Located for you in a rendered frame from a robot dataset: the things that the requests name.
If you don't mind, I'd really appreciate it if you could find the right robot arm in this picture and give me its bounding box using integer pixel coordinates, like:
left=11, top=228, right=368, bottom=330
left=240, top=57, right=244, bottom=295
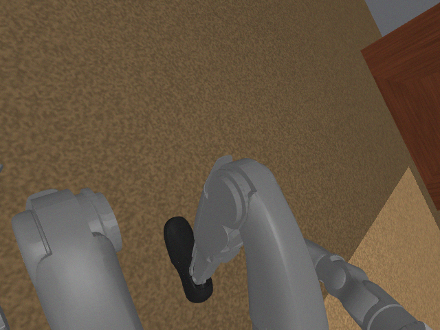
left=316, top=253, right=432, bottom=330

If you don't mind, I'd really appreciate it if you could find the right robot foot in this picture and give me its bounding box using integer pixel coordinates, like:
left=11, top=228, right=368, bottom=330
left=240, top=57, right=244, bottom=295
left=164, top=217, right=213, bottom=303

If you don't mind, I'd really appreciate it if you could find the right robot hand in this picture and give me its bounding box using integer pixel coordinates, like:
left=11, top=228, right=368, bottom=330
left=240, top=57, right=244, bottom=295
left=304, top=238, right=331, bottom=269

